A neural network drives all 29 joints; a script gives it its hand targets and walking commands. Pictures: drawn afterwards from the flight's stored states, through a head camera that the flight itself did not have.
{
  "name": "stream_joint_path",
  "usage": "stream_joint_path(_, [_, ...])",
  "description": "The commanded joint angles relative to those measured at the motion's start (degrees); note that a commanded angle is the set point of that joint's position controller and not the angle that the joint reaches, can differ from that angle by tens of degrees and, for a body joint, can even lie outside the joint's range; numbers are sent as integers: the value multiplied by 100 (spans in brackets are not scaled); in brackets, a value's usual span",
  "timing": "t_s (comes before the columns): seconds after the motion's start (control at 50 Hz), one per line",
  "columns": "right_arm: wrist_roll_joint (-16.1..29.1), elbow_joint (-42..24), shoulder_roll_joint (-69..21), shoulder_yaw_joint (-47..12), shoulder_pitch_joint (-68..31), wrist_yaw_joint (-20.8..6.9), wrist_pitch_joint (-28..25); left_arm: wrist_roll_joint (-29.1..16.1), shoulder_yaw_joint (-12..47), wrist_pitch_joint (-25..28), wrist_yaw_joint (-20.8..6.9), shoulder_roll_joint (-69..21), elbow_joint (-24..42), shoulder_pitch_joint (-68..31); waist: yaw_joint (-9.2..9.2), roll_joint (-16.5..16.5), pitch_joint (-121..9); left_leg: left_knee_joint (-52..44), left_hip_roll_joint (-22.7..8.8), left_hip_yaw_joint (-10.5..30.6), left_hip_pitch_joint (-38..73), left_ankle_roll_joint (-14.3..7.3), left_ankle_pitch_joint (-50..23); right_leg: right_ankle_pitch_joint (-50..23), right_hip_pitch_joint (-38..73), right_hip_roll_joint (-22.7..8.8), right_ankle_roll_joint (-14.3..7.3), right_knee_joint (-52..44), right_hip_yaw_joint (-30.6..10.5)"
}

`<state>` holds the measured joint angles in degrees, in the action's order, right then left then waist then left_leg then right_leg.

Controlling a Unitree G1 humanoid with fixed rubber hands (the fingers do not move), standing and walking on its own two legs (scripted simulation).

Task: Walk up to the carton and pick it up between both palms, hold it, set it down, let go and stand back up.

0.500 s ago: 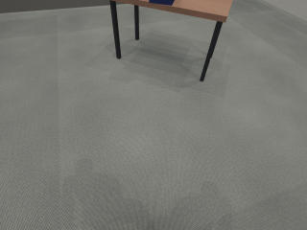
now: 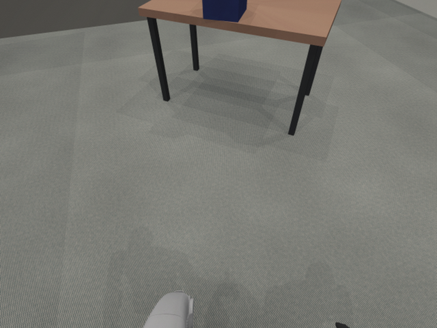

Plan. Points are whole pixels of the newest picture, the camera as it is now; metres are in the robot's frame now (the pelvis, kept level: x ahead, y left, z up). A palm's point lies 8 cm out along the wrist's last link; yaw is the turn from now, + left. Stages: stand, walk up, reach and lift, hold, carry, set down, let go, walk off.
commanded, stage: walk up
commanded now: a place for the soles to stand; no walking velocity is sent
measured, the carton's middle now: out of the picture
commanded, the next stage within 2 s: none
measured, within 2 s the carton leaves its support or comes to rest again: neither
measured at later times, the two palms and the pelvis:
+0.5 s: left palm (105, 221) +0.37 +0.31 -0.12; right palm (313, 250) +0.30 -0.20 -0.12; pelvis +0.32 +0.05 +0.00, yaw -2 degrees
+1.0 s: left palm (157, 148) +0.61 +0.21 -0.10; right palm (321, 158) +0.61 -0.30 -0.14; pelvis +0.59 -0.03 +0.00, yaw -4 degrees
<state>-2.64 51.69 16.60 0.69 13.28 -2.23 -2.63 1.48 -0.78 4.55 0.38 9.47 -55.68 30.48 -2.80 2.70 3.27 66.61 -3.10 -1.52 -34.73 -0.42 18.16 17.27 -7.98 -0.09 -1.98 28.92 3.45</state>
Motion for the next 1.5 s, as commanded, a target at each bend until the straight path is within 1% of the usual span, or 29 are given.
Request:
stream_joint_path(0.0, [-13, -225, 132, 1, 238, -80, 134, 15, -136, 217, 12, 837, 213, 23, 389, -351, 790, -820, -245, 83, -581, 171, -1072, 1291, -827, -1280, -725, -2065, -1448])
stream_joint_path(0.06, [-24, -638, -15, -96, -730, -112, 6, 35, -88, 340, -36, 723, 10, 557, 68, -427, 660, -2055, -165, -196, -806, 131, -1896, -709, 163, -1182, -523, -1797, -974])
stream_joint_path(0.12, [-13, -714, -35, -94, -911, -96, -32, 104, -110, 309, -18, 879, 15, 535, -5, -921, 474, -2814, -183, -164, -200, 59, -2068, -786, 444, -1222, -685, -1746, -823])
stream_joint_path(0.2, [-66, -571, 175, 41, -406, -11, -94, 189, -110, 161, 5, 1086, 118, 380, 223, -987, 747, -3483, -63, -335, 958, -177, -1602, -1156, 317, -1426, -742, -1293, -692])
stream_joint_path(0.24, [-183, -200, 346, 198, 779, 85, -142, 197, -113, 62, -3, 1114, 113, 543, 596, -375, 123, -3708, 178, -297, 2462, -202, -1198, -1494, 2, -1022, -614, 546, -293])
stream_joint_path(0.26, [-196, -33, 655, 345, 1713, 169, -153, 207, -61, -2, -9, 1025, 38, 913, 870, 260, -724, -3410, -259, 510, 3914, -265, -333, -776, -751, -602, -436, 2205, -80])
stream_joint_path(0.28, [-170, -48, 1077, 445, 2181, 231, -124, 73, 56, -61, -36, 756, 83, 1385, 817, 1102, -1149, -3755, -1420, 2563, 4670, -469, 916, 1153, -1787, 41, -271, 3681, 14])
stream_joint_path(0.3, [91, -200, 1381, 524, 1903, 278, -62, -102, 66, -139, -34, 808, 321, 1416, 840, 1067, -1337, -4943, -2116, 4767, 5024, -1181, 2640, 1468, -2905, 264, -47, 4506, -269])
stream_joint_path(0.32, [224, -321, 1080, 501, 1596, 347, -48, -93, 5, -142, -27, 1149, 545, 712, 850, 454, -849, -5568, -2258, 5131, 4422, -1148, 3500, 1056, -3111, -21, -85, 4926, -719])
stream_joint_path(0.36, [122, -387, 742, 334, 1369, 406, -114, -64, -30, -19, -88, 1083, 847, -272, 758, -94, -302, -5336, -1876, 3446, 3851, -726, 998, 470, -2987, -281, -181, 4989, -1038])
stream_joint_path(0.4, [86, -337, 406, 238, 1145, 340, -244, -31, 44, 37, -112, 765, 1055, -438, 480, 346, -241, -5176, -1554, 1876, 2966, -770, -986, 335, -2551, -540, -118, 4285, -952])
stream_joint_path(0.48, [87, -141, -118, 134, 1291, 211, -332, 132, -8, -116, -218, 563, 878, -367, 219, 292, 173, -5121, -992, 733, 2342, -689, -2071, -174, -2440, -346, 32, 3859, -527])
stream_joint_path(0.58, [97, -91, 89, 162, 1338, 151, -385, 102, 66, -190, -328, 570, 1312, -1314, 248, 290, 852, -5631, -788, 129, 1593, -832, -374, -1482, -2594, -541, 233, 2087, -180])
stream_joint_path(0.66, [-45, 4, 418, 177, 1706, 153, -377, 135, -11, -79, -315, 720, 1396, -1772, 464, 226, 834, -5225, -995, -70, 2243, -884, -919, -1836, -2084, -406, 121, 904, 27])
stream_joint_path(0.74, [-109, -87, 532, 101, 1783, 162, -197, 317, -198, -16, -126, 963, 1131, -615, 46, -108, 160, -3544, -898, -203, 2110, -806, -875, -1100, -331, -207, -101, 458, 79])
stream_joint_path(0.76, [-93, -60, 335, 63, 2067, 162, -135, 324, -326, 5, -60, 1215, 951, 105, -212, -647, -294, -2065, -431, -471, 1813, -631, -801, -671, 560, -247, -193, 613, -277])
stream_joint_path(0.78, [-13, -40, 45, -48, 2560, 154, -73, 310, -432, 7, 8, 1634, 963, 764, -282, -1853, -1175, -245, 140, -672, 1244, -373, 509, 397, 1387, -1497, -401, 85, -2248])
stream_joint_path(0.8, [93, -162, 182, -4, 2896, 158, 23, 74, -526, -50, 64, 1939, 1082, 630, -105, -2090, -1405, 762, 549, -202, 95, -111, 1541, 1583, 2149, -2350, -1077, -990, -4806])
stream_joint_path(0.82, [72, -282, 531, 39, 2472, 180, 73, -79, -553, -101, 133, 1830, 1219, 348, -186, -1543, -1106, 1132, 132, 93, -387, -60, 1147, 2587, 1914, -2639, -1157, -1520, -5176])
stream_joint_path(0.88, [73, -616, 353, 105, 1003, 125, -5, -72, -314, 5, 189, 1155, 1336, -51, -193, -280, -139, 903, -174, 546, -262, -91, 258, -443, 568, -2046, -330, -1490, -3255])
stream_joint_path(0.98, [-27, -358, -100, 59, 1497, -1, 68, -6, -140, 195, -1, 562, 1054, -379, 509, -1006, 260, 85, -120, 361, 583, 33, -488, -883, -941, -1149, -299, -1599, -1015])
stream_joint_path(1.2, [-67, -722, 79, -31, -236, -87, 40, 167, -119, 254, 17, 869, 784, 450, -36, -775, 568, -2421, -313, 67, -312, 172, -1384, -797, 356, -1586, -875, -1466, -730])
stream_joint_path(1.28, [-94, -612, 76, 39, 263, -33, -40, 228, -223, 155, 4, 1251, 776, 115, 289, -1085, 557, -3163, -222, -1, 994, -79, -1100, -875, -8, -1695, -809, -1035, -446])
stream_joint_path(1.32, [-129, -252, 269, 206, 1229, 30, -101, 200, -160, 53, -9, 1201, 784, 108, 678, -401, 343, -3546, 122, -223, 2309, -134, -1098, -924, -489, -1204, -618, 432, 55])
stream_joint_path(1.34, [-142, -28, 500, 323, 1843, 72, -125, 249, -81, 1, -32, 989, 741, 495, 777, 440, -237, -3290, 77, 60, 3280, -138, -825, -573, -860, -772, -461, 1733, 368])
stream_joint_path(1.36, [-43, -69, 936, 464, 2214, 143, -109, 144, 48, -66, -65, 640, 788, 920, 792, 1453, -667, -3859, -1032, 2041, 3832, -372, 387, 802, -1635, -119, -210, 3323, 528])
stream_joint_path(1.38, [203, -221, 1245, 534, 2074, 226, -21, 22, 53, -151, -79, 711, 1038, 1010, 703, 1460, -675, -5028, -1757, 4225, 3915, -946, 1801, 1580, -2543, 141, -39, 4132, 33])
stream_joint_path(1.4, [358, -308, 1176, 547, 1793, 295, 34, 5, -37, -192, -68, 973, 1125, 642, 749, 1127, -440, -5572, -1899, 4576, 3485, -1021, 2738, 1354, -2675, -150, -5, 4460, -314])
stream_joint_path(1.48, [213, -426, 344, 292, 1282, 288, -118, 12, 59, -30, -90, 713, 1310, -297, 458, 335, -3, -5063, -1268, 2027, 2540, -660, -1065, 399, -2339, -503, -48, 4079, -626])
